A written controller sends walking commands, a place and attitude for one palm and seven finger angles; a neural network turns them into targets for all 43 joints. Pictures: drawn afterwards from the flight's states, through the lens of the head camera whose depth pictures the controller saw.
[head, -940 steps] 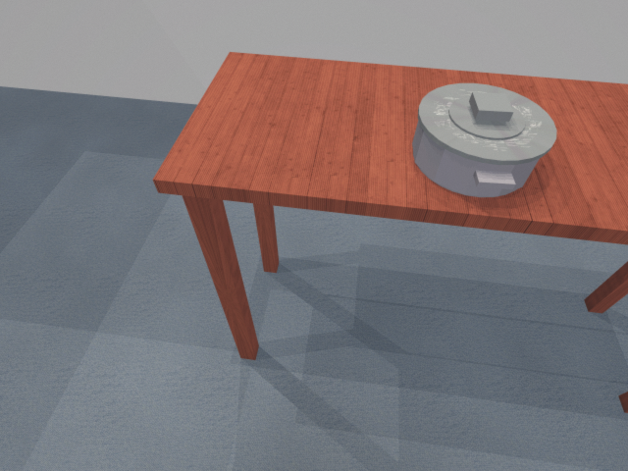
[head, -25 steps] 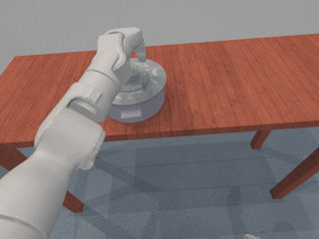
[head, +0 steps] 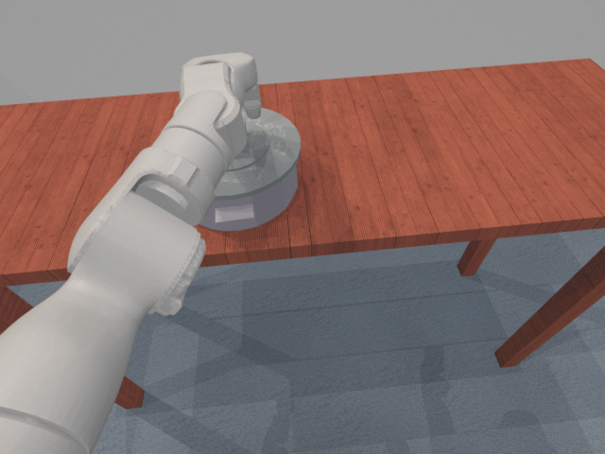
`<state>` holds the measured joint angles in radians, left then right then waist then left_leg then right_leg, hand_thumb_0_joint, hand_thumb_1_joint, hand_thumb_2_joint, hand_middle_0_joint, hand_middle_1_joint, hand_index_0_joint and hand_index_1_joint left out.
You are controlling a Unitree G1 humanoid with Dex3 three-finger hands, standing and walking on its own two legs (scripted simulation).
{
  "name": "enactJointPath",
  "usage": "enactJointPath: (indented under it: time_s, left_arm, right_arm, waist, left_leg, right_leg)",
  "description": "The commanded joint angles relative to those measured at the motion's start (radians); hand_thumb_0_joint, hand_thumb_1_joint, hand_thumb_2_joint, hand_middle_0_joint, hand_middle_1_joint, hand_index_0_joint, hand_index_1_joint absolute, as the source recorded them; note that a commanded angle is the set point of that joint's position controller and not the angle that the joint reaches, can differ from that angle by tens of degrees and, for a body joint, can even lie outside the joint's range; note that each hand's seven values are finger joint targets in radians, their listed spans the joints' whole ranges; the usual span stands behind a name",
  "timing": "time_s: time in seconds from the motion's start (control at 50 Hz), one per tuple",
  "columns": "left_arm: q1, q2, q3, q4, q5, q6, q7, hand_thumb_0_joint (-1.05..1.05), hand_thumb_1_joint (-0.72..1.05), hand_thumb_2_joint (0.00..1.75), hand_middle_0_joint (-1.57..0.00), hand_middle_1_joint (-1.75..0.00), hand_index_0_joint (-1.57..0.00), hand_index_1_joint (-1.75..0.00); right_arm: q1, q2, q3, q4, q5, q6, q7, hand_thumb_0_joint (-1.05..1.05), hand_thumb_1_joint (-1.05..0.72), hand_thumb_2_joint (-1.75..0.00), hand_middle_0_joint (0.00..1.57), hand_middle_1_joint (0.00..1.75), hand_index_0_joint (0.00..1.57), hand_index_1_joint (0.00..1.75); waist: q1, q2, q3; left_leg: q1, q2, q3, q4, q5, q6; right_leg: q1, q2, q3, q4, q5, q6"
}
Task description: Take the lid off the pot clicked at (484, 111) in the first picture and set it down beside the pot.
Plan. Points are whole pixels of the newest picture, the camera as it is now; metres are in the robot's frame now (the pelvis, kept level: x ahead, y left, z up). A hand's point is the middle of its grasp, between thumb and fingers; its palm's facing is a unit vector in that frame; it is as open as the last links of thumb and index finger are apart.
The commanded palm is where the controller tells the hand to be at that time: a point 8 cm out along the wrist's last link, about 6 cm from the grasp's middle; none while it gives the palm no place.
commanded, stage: lower the open fingers around the knob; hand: left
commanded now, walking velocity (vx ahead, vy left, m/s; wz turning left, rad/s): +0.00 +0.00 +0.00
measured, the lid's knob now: (228, 134) +0.53 +0.08 +0.15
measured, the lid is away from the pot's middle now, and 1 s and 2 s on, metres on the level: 0.01 0.01 0.01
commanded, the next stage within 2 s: raise the hand to come down again in 0.26 s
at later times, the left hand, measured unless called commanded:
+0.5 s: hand (228, 119) +0.50 +0.07 +0.19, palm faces -0.26 +0.01 -0.97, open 9.9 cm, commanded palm +0.49 +0.08 +0.23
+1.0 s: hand (215, 116) +0.51 +0.08 +0.19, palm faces -0.26 -0.04 -0.96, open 10.1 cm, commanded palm +0.49 +0.09 +0.25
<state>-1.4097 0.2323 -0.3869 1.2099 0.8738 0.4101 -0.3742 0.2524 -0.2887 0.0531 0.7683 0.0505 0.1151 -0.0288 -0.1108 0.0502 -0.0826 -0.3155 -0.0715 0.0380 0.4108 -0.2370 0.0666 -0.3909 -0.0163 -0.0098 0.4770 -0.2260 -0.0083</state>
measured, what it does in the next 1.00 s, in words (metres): stands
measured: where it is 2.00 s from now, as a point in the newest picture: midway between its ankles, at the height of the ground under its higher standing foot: outside the picture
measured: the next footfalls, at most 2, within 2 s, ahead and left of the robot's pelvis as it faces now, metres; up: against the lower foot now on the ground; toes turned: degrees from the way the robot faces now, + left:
none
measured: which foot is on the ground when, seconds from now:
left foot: down 0.00-1.00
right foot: down 0.00-1.00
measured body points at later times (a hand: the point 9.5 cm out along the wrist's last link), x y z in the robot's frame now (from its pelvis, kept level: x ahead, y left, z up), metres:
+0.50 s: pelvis +0.00 +0.00 +0.00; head +0.03 -0.02 +0.45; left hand +0.50 +0.06 +0.25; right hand +0.04 -0.27 -0.14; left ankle -0.03 +0.08 -0.74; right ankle +0.00 -0.11 -0.74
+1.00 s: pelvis +0.02 +0.00 +0.00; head +0.05 -0.03 +0.45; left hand +0.52 +0.08 +0.24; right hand +0.09 -0.25 -0.14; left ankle -0.03 +0.08 -0.74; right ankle +0.00 -0.11 -0.74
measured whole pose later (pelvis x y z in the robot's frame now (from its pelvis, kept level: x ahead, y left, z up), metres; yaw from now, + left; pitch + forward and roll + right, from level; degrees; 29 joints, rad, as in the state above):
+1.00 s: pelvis +0.02 +0.00 +0.00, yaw -1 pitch +9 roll +0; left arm -1.30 0.30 -0.34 1.11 0.88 0.30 -0.32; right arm 0.25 -0.27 0.04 0.75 0.06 0.11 -0.03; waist -0.09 0.06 -0.11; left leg -0.30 -0.06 0.04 0.41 -0.26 0.06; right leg -0.37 0.00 -0.01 0.46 -0.24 -0.01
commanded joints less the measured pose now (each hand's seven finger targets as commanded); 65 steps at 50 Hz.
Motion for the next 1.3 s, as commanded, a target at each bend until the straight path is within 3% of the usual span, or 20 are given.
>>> enactJointPath:
  time_s: [0.0,0.12,0.2,0.26,0.34,0.36,0.42,0.46,0.52,0.58,0.64,0.74,0.8,0.84,0.88,0.96,1.06,1.1,1.16,1.28]
  left_arm:
    - [-0.364,0.189,0.060,-0.028,0.009,0.006,-0.001,0.00,-0.39,1.74,-0.89,-0.08,-0.89,-0.08]
    - [-0.377,0.125,0.011,-0.029,0.023,0.004,0.000,0.00,-0.39,1.74,-0.89,-0.08,-0.89,-0.08]
    - [-0.407,0.221,0.074,-0.061,0.017,-0.004,0.005,0.00,-0.39,1.74,-0.89,-0.08,-0.89,-0.08]
    - [-0.374,0.170,0.037,0.006,0.012,0.011,-0.003,0.00,-0.39,1.74,-0.89,-0.08,-0.89,-0.08]
    - [-0.384,0.246,0.075,0.011,0.024,0.007,0.002,0.00,-0.39,1.74,-0.89,-0.08,-0.89,-0.08]
    - [-0.365,0.276,0.106,-0.111,0.053,-0.066,0.031,0.00,-0.38,1.71,-0.88,-0.10,-0.88,-0.10]
    - [-0.312,0.178,0.038,-0.124,0.067,-0.114,0.054,0.00,-0.36,1.64,-0.85,-0.14,-0.85,-0.14]
    - [-0.341,0.172,0.033,-0.165,0.062,-0.121,0.067,0.00,-0.34,1.59,-0.83,-0.17,-0.83,-0.17]
    - [-0.413,0.291,0.123,-0.155,0.031,-0.105,0.095,0.00,-0.32,1.52,-0.80,-0.20,-0.80,-0.20]
    - [-0.467,0.213,0.072,-0.169,0.010,-0.080,0.109,0.00,-0.30,1.46,-0.79,-0.20,-0.79,-0.20]
    - [-0.450,0.211,0.047,-0.131,0.063,-0.057,0.106,0.00,-0.28,1.41,-0.79,-0.18,-0.79,-0.18]
    - [-0.534,0.331,0.130,-0.245,0.040,-0.099,0.080,0.00,-0.25,1.31,-0.82,-0.08,-0.82,-0.08]
    - [-0.525,0.341,0.136,-0.337,0.052,-0.140,0.078,0.00,-0.23,1.25,-0.81,-0.08,-0.81,-0.08]
    - [-0.490,0.278,0.093,-0.316,0.065,-0.146,0.083,0.00,-0.21,1.21,-0.80,-0.08,-0.80,-0.08]
    - [-0.424,0.290,0.120,-0.282,0.045,-0.125,0.094,0.00,-0.21,1.20,-0.80,-0.08,-0.80,-0.08]
    - [-0.450,0.209,0.060,-0.253,0.023,-0.091,0.089,0.00,-0.22,1.21,-0.80,-0.08,-0.80,-0.08]
    - [-0.536,0.262,0.084,-0.398,0.043,-0.118,0.075,0.00,-0.22,1.23,-0.80,-0.08,-0.80,-0.08]
    - [-0.528,0.286,0.106,-0.403,0.047,-0.119,0.078,0.00,-0.22,1.23,-0.80,-0.08,-0.80,-0.08]
    - [-0.473,0.240,0.082,-0.308,0.038,-0.084,0.077,0.00,-0.23,1.24,-0.80,-0.08,-0.80,-0.08]
    - [-0.524,0.213,0.070,-0.350,0.023,-0.074,0.052,0.00,-0.24,1.26,-0.81,-0.08,-0.81,-0.08]
  right_arm:
    - [0.002,-0.139,-0.034,-0.089,0.000,-0.020,-0.018,0.00,-0.90,-0.90,0.20,0.30,0.20,0.30]
    - [0.003,-0.132,-0.035,-0.094,0.004,-0.015,-0.014,0.00,-0.90,-0.90,0.20,0.30,0.20,0.30]
    - [0.007,-0.134,-0.035,-0.102,-0.002,-0.017,-0.022,0.00,-0.90,-0.90,0.20,0.30,0.20,0.30]
    - [0.013,-0.137,-0.032,-0.092,0.009,-0.016,-0.026,0.00,-0.90,-0.90,0.20,0.30,0.20,0.30]
    - [0.017,-0.146,-0.031,-0.095,0.006,-0.020,-0.028,0.00,-0.90,-0.90,0.20,0.30,0.20,0.30]
    - [0.018,-0.141,-0.033,-0.126,0.004,-0.023,-0.030,0.00,-0.90,-0.90,0.20,0.30,0.20,0.30]
    - [-0.005,-0.128,-0.036,-0.135,0.008,-0.014,-0.030,0.00,-0.90,-0.90,0.20,0.30,0.20,0.30]
    - [-0.004,-0.119,-0.039,-0.136,0.012,-0.012,-0.026,0.00,-0.90,-0.90,0.20,0.30,0.20,0.30]
    - [-0.002,-0.118,-0.037,-0.129,0.011,-0.014,-0.036,0.00,-0.90,-0.90,0.20,0.30,0.20,0.30]
    - [0.003,-0.114,-0.038,-0.117,0.018,-0.023,-0.032,0.00,-0.90,-0.90,0.20,0.30,0.20,0.30]
    - [0.003,-0.117,-0.035,-0.099,0.019,-0.019,-0.029,0.00,-0.90,-0.90,0.20,0.30,0.20,0.30]
    - [-0.003,-0.111,-0.037,-0.123,0.009,-0.037,-0.039,0.00,-0.90,-0.90,0.20,0.30,0.20,0.30]
    - [-0.011,-0.097,-0.042,-0.140,0.005,-0.049,-0.031,0.00,-0.90,-0.90,0.20,0.30,0.20,0.30]
    - [0.001,-0.091,-0.049,-0.130,0.004,-0.053,-0.020,0.00,-0.90,-0.90,0.20,0.30,0.20,0.30]
    - [0.004,-0.109,-0.053,-0.120,0.006,-0.038,-0.011,0.00,-0.90,-0.90,0.20,0.30,0.20,0.30]
    - [-0.022,-0.101,-0.044,-0.114,0.015,-0.029,-0.002,0.00,-0.90,-0.90,0.20,0.30,0.20,0.30]
    - [-0.035,-0.089,-0.048,-0.131,0.003,-0.039,0.002,0.00,-0.90,-0.90,0.20,0.30,0.20,0.30]
    - [-0.030,-0.086,-0.050,-0.125,-0.001,-0.037,0.007,0.00,-0.90,-0.90,0.20,0.30,0.20,0.30]
    - [-0.042,-0.090,-0.045,-0.113,0.005,-0.026,0.011,0.00,-0.90,-0.90,0.20,0.30,0.20,0.30]
    - [-0.060,-0.090,-0.044,-0.126,0.004,-0.020,0.008,0.00,-0.90,-0.90,0.20,0.30,0.20,0.30]
  waist:
    - [-0.016,-0.216,-0.242]
    - [-0.027,-0.138,-0.253]
    - [-0.016,-0.172,-0.319]
    - [-0.035,-0.205,-0.237]
    - [-0.024,-0.192,-0.243]
    - [-0.024,-0.211,-0.254]
    - [-0.020,-0.147,-0.268]
    - [-0.017,-0.107,-0.279]
    - [-0.005,-0.135,-0.336]
    - [-0.015,-0.103,-0.312]
    - [-0.027,-0.122,-0.286]
    - [-0.013,-0.142,-0.445]
    - [0.014,-0.080,-0.546]
    - [0.008,-0.074,-0.502]
    - [0.014,-0.086,-0.429]
    - [0.003,-0.126,-0.339]
    - [0.016,-0.057,-0.511]
    - [0.024,-0.069,-0.523]
    - [0.022,-0.121,-0.420]
    - [0.018,-0.130,-0.438]
  left_leg:
    - [0.037,0.000,-0.040,-0.036,0.148,0.010]
    - [0.065,0.005,-0.045,-0.019,0.170,0.006]
    - [0.042,0.001,-0.038,-0.020,0.166,0.011]
    - [0.013,0.002,-0.034,-0.025,0.114,0.012]
    - [-0.002,0.000,-0.031,-0.029,0.102,0.011]
    - [-0.014,0.020,-0.033,-0.014,0.125,0.009]
    - [0.015,0.029,-0.030,-0.007,0.129,0.006]
    - [0.058,0.034,-0.036,-0.007,0.165,0.005]
    - [0.046,0.026,-0.032,-0.017,0.156,0.010]
    - [0.073,0.027,-0.036,-0.023,0.181,0.009]
    - [0.080,0.031,-0.041,-0.021,0.188,0.007]
    - [0.106,0.018,-0.040,-0.011,0.261,0.018]
    - [0.188,0.028,-0.047,0.017,0.437,0.016]
    - [0.236,0.039,-0.058,0.034,0.535,0.011]
    - [0.200,0.040,-0.050,0.028,0.544,0.009]
    - [0.165,0.031,-0.045,0.003,0.452,0.008]
    - [0.279,0.029,-0.064,0.036,0.614,0.006]
    - [0.282,0.033,-0.065,0.040,0.647,0.003]
    - [0.218,0.030,-0.057,0.019,0.577,0.000]
    - [0.227,0.022,-0.059,0.012,0.540,0.007]
  right_leg:
    - [0.159,0.034,-0.008,-0.032,0.250,-0.023]
    - [0.105,0.036,-0.010,-0.022,0.239,-0.029]
    - [0.183,0.031,0.000,-0.014,0.270,-0.025]
    - [0.134,0.035,-0.006,-0.030,0.232,-0.020]
    - [0.148,0.034,-0.002,-0.028,0.221,-0.021]
    - [0.146,0.034,0.004,-0.021,0.216,-0.021]
    - [0.117,0.030,0.004,-0.017,0.194,-0.026]
    - [0.098,0.033,-0.001,-0.016,0.190,-0.030]
    - [0.168,0.032,0.009,-0.019,0.211,-0.025]
    - [0.138,0.034,0.002,-0.032,0.221,-0.027]
    - [0.111,0.038,0.000,-0.035,0.211,-0.028]
    - [0.248,0.026,0.023,-0.018,0.324,-0.022]
    - [0.274,0.020,0.030,0.000,0.409,-0.023]
    - [0.206,0.029,0.016,-0.007,0.409,-0.023]
    - [0.200,0.034,0.009,-0.018,0.420,-0.026]
    - [0.170,0.035,-0.001,-0.024,0.383,-0.024]
    - [0.226,0.029,0.016,-0.005,0.466,-0.026]
    - [0.236,0.028,0.014,-0.004,0.476,-0.025]
    - [0.215,0.032,0.002,-0.012,0.444,-0.026]
    - [0.229,0.029,0.005,-0.019,0.438,-0.028]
